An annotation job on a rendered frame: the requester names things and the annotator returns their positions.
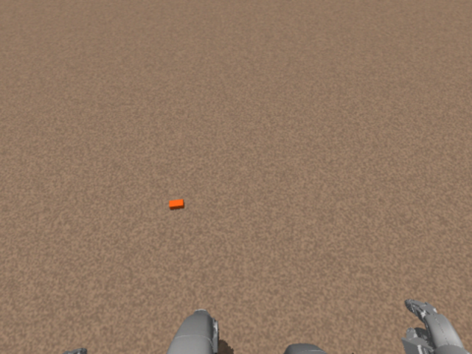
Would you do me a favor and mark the small box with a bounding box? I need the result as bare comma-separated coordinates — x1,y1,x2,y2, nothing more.
170,199,184,209

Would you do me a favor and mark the right robot hand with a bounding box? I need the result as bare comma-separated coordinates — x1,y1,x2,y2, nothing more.
401,299,464,354

